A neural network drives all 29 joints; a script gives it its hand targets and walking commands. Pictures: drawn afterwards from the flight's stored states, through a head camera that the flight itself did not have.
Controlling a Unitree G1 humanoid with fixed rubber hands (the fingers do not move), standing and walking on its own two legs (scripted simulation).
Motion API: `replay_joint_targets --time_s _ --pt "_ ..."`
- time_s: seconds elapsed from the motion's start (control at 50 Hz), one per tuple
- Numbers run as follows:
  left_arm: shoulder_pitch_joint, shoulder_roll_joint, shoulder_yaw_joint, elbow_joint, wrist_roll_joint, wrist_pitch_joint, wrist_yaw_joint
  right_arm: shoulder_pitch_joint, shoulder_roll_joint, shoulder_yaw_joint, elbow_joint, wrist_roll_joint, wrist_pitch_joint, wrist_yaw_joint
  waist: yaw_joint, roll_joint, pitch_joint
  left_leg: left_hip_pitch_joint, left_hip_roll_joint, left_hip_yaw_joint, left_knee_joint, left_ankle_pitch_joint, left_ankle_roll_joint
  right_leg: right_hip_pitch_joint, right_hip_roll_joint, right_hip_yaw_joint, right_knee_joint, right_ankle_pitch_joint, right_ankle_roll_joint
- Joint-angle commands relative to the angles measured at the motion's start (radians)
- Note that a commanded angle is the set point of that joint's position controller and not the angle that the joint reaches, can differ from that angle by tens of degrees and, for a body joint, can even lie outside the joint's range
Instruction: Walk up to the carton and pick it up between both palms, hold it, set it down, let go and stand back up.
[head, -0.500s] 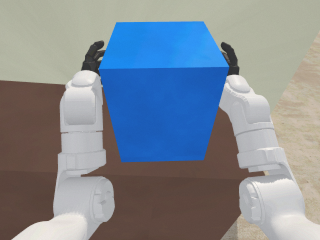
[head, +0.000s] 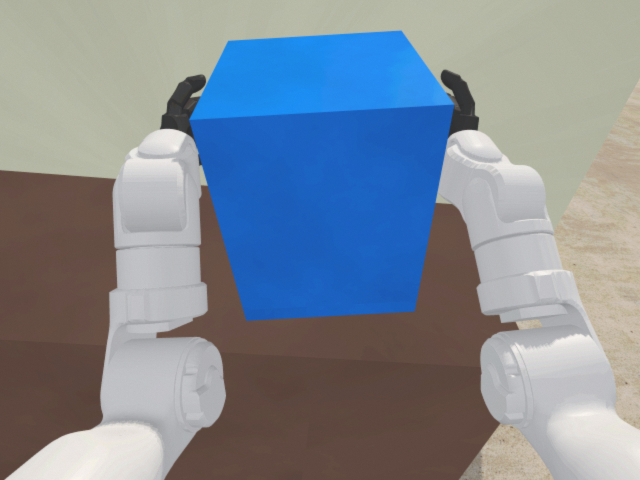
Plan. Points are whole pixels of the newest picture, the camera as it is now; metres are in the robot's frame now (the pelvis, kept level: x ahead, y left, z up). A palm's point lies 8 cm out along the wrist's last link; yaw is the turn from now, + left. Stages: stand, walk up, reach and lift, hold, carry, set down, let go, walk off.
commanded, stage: reach and lift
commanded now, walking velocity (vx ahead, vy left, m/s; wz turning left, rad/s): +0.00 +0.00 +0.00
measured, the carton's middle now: (322, 177) +0.39 -0.01 +0.26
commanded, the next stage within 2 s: hold in 0.42 s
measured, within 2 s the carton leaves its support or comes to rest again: neither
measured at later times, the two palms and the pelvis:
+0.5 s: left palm (181, 139) +0.37 +0.14 +0.30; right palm (461, 133) +0.37 -0.15 +0.32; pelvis +0.00 -0.01 +0.00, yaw +0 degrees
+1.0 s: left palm (170, 136) +0.36 +0.15 +0.31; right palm (457, 124) +0.37 -0.14 +0.33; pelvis +0.01 +0.00 +0.00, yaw +0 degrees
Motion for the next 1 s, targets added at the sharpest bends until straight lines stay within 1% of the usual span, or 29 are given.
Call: replay_joint_targets --time_s 0.0,0.16,0.38,0.62,0.78,0.98 --pt "-0.690 -0.439 -0.348 -0.142 -0.180 -0.082 -0.138 -0.691 0.349 0.178 -0.191 0.096 -0.024 0.059 -0.011 0.097 -0.350 -0.078 -0.024 0.042 -0.054 0.186 -0.033 0.266 0.021 0.019 0.037 0.083 0.033" --pt "-0.706 -0.431 -0.323 -0.126 -0.175 -0.075 -0.142 -0.709 0.352 0.178 -0.169 0.110 -0.011 0.056 -0.002 0.083 -0.350 -0.086 -0.027 0.046 -0.057 0.190 -0.028 0.275 0.018 0.025 0.040 0.088 0.036" --pt "-0.699 -0.420 -0.319 -0.162 -0.175 -0.053 -0.152 -0.709 0.366 0.204 -0.204 0.143 0.009 0.038 0.007 0.068 -0.367 -0.062 -0.034 0.050 -0.050 0.244 -0.021 0.289 0.010 0.033 0.039 0.138 0.043" --pt "-0.697 -0.423 -0.332 -0.191 -0.183 -0.027 -0.156 -0.711 0.360 0.207 -0.227 0.160 0.030 0.026 0.005 0.080 -0.365 -0.062 -0.031 0.048 -0.053 0.238 -0.025 0.283 0.012 0.033 0.038 0.123 0.043" --pt "-0.699 -0.427 -0.336 -0.194 -0.185 -0.014 -0.156 -0.712 0.347 0.198 -0.210 0.165 0.041 0.027 0.005 0.095 -0.351 -0.073 -0.026 0.043 -0.061 0.217 -0.032 0.278 0.016 0.032 0.039 0.102 0.040" --pt "-0.695 -0.431 -0.338 -0.207 -0.185 -0.005 -0.156 -0.710 0.341 0.201 -0.206 0.175 0.049 0.029 0.007 0.097 -0.350 -0.062 -0.023 0.042 -0.059 0.236 -0.038 0.277 0.019 0.032 0.040 0.113 0.040"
